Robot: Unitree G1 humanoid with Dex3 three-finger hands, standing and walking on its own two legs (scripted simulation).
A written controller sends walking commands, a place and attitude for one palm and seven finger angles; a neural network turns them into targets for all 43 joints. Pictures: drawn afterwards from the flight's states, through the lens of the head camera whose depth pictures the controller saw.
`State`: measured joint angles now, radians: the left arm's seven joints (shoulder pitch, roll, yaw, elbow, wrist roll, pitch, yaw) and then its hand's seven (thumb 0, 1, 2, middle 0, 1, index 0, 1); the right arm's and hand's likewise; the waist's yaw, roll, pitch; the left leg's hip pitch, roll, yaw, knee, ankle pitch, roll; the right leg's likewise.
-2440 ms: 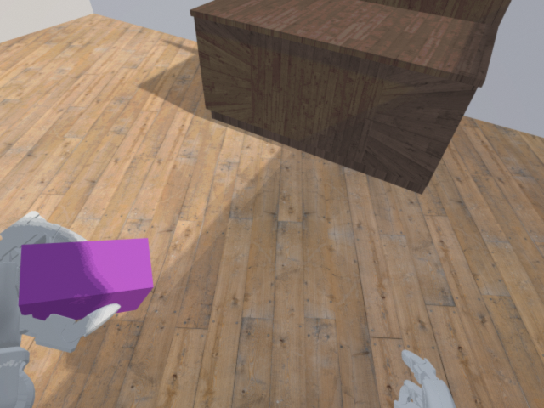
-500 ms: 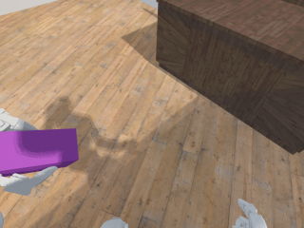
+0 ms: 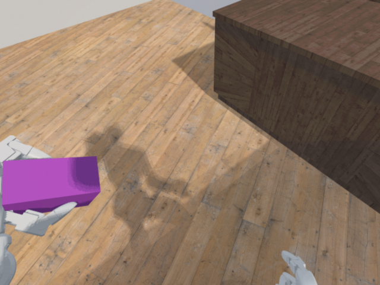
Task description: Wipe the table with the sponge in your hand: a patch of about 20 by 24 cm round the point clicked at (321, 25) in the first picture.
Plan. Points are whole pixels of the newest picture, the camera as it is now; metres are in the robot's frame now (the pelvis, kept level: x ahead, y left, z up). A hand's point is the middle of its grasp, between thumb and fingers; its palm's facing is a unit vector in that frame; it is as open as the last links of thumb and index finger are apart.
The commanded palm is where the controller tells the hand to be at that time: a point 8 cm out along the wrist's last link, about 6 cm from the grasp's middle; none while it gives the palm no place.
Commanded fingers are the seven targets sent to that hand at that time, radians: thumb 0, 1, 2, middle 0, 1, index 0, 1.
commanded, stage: walk to a spot facing it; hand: left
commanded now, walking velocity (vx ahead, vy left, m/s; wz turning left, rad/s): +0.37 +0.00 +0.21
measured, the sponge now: (66, 185) +0.23 +0.22 +0.16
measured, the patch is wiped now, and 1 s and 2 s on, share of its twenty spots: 0.00 0.00 0.00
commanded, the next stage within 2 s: none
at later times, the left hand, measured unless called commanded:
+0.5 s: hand (68, 119) +0.36 +0.26 +0.18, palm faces +0.50 -0.78 -0.37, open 9.9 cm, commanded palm +0.29 +0.29 +0.20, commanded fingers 0.00 0.10 1.30 -1.20 -1.60 -1.20 -1.60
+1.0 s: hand (118, 85) +0.47 +0.19 +0.18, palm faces +0.50 -0.74 -0.46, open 9.9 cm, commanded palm +0.39 +0.24 +0.20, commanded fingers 0.00 0.10 1.30 -1.20 -1.60 -1.20 -1.60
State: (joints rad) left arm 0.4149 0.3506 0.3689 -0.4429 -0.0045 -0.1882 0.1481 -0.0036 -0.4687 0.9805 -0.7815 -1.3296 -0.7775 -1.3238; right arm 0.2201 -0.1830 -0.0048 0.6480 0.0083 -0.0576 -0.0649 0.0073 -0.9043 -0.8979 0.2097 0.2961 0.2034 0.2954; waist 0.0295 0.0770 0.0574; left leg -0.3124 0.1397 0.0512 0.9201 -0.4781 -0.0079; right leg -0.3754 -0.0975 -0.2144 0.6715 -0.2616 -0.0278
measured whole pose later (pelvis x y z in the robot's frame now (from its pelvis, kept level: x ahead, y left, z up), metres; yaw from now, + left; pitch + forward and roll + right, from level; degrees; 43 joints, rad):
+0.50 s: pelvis +0.15 +0.00 +0.01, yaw +4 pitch -1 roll +1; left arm 0.38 0.36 0.37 -0.47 -0.01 -0.19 0.18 0.00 -0.47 0.98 -0.78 -1.33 -0.78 -1.33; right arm 0.19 -0.17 -0.02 0.59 0.00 -0.03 -0.07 0.01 -0.91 -0.90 0.20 0.29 0.20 0.29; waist -0.01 -0.04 0.06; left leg -0.33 0.07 0.18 0.63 -0.27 0.03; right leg -0.37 -0.09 -0.10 1.14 -0.53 0.01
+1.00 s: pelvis +0.29 -0.07 +0.02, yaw +11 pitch -1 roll +2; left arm 0.47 0.32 0.32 -0.49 -0.01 -0.19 0.14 0.00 -0.47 0.98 -0.78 -1.34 -0.77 -1.33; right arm 0.17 -0.28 -0.05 0.65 0.00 -0.02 -0.06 0.01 -0.91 -0.90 0.20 0.30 0.20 0.29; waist -0.01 0.02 0.09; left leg -0.60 0.10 0.08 1.18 -0.31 -0.03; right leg -0.19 -0.11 -0.26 0.52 -0.31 -0.04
